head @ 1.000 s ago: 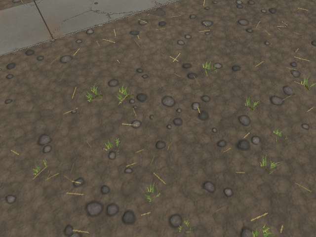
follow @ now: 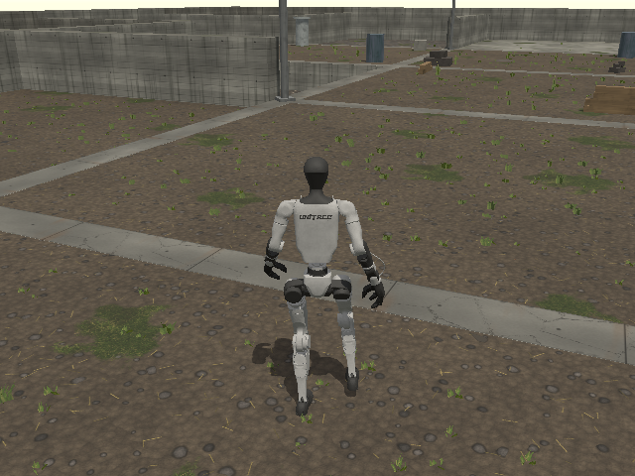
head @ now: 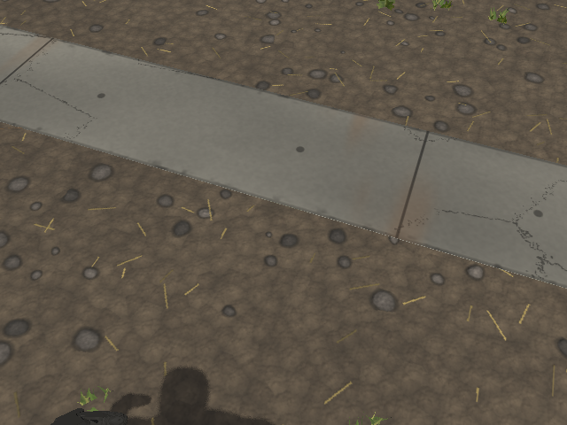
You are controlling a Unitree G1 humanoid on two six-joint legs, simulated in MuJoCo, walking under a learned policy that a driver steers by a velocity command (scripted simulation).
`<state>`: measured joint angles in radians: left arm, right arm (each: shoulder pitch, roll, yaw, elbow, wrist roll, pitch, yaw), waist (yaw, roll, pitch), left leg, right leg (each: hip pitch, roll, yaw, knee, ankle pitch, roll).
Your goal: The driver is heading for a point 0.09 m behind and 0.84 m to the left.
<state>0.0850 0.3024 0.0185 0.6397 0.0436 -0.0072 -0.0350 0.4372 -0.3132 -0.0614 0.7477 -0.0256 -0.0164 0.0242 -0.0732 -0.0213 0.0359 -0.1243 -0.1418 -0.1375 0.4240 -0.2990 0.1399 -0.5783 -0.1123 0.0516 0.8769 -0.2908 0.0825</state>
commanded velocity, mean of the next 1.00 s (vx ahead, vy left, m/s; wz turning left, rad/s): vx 0.97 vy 0.00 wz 0.98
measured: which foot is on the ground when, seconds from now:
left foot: down 0.00-0.16, up 0.18-0.58, down 0.60-1.00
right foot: up 0.00-0.12, down 0.14-0.60, up 0.62-0.98, down 1.00-1.00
